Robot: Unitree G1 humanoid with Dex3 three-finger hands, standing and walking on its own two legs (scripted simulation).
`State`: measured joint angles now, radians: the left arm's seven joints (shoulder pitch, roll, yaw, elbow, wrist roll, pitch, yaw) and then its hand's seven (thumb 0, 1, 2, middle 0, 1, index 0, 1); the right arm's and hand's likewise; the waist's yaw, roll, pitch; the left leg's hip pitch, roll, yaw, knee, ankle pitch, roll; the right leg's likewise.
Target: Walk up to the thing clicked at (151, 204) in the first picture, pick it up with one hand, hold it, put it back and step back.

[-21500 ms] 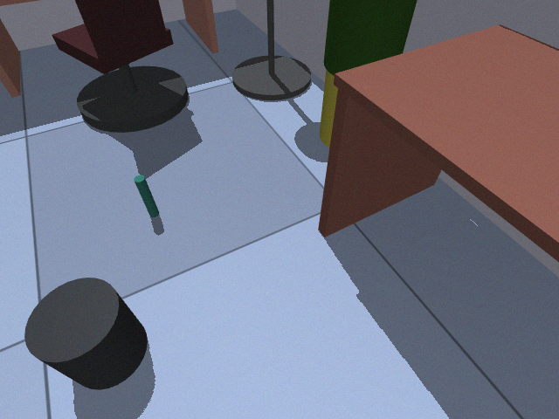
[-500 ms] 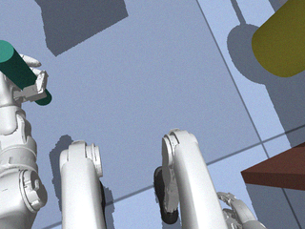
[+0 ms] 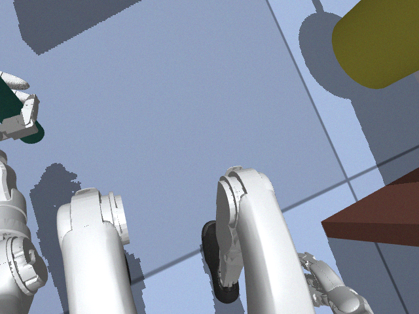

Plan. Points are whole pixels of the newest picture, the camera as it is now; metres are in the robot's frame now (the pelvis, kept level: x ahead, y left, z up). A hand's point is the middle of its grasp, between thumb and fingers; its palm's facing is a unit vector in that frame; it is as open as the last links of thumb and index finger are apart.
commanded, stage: crouch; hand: left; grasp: from the side
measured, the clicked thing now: (7, 109) +0.46 +0.28 -0.08
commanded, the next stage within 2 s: lower in 0.10 s
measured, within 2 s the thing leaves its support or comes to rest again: rests again in 1.44 s
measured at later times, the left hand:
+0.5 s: hand (36, 123) +0.46 +0.26 -0.14, palm faces +0.23 -0.97 -0.03, open 5.5 cm
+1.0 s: hand (41, 127) +0.47 +0.26 -0.18, palm faces +0.26 -0.97 -0.01, open 5.5 cm
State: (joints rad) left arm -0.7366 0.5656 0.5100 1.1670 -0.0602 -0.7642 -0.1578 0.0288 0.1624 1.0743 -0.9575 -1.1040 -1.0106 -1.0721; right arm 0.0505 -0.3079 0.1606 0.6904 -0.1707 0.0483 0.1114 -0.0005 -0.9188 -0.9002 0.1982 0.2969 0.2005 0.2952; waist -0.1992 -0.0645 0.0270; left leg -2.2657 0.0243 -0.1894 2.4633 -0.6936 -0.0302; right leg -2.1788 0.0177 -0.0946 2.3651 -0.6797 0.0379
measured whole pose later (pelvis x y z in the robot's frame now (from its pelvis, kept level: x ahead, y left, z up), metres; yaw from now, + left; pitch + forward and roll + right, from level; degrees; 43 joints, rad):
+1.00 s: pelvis -0.01 +0.01 -0.03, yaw -5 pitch +19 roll -14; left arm -0.72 0.77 0.55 1.36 -0.07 -0.94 -0.09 0.03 0.16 1.07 -0.96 -1.10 -1.01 -1.07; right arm -0.07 -0.36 0.40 0.61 -0.29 0.06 0.14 0.00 -0.92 -0.90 0.20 0.30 0.20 0.30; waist -0.27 -0.20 0.23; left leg -2.26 0.02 -0.31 2.61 -0.71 -0.03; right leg -2.12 0.05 -0.18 2.41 -0.66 0.07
